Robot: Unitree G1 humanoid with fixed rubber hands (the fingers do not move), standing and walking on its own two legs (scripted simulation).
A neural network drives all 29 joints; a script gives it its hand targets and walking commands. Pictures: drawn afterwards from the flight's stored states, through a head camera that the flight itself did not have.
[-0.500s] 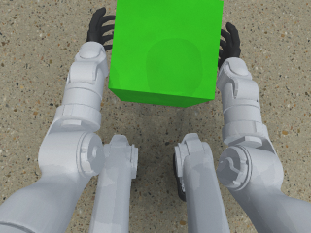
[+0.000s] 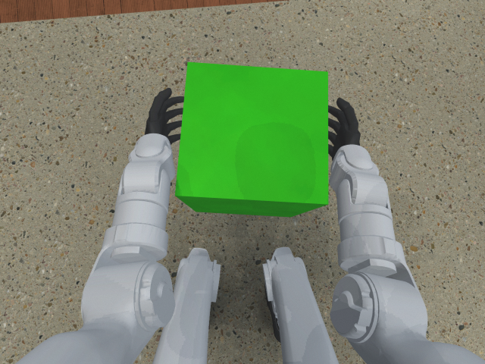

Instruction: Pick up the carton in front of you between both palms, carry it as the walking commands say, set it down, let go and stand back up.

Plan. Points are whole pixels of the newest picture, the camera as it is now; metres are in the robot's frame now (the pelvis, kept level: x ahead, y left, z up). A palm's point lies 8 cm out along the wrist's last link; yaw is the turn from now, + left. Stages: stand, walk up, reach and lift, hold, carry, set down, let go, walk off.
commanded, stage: reach and lift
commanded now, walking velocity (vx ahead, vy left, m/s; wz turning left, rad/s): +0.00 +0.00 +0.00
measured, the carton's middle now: (249, 155) +0.46 -0.01 -0.12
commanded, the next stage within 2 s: hold in 1.98 s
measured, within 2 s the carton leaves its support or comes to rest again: neither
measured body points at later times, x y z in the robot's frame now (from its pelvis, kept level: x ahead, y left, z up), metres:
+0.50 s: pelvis +0.06 +0.00 +0.15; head +0.17 +0.01 +0.58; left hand +0.43 +0.15 +0.10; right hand +0.42 -0.16 +0.10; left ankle +0.09 +0.13 -0.51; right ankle +0.09 -0.14 -0.51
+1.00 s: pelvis +0.09 -0.01 +0.23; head +0.06 +0.00 +0.68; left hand +0.38 +0.15 +0.23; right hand +0.39 -0.15 +0.24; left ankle +0.09 +0.13 -0.51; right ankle +0.10 -0.14 -0.51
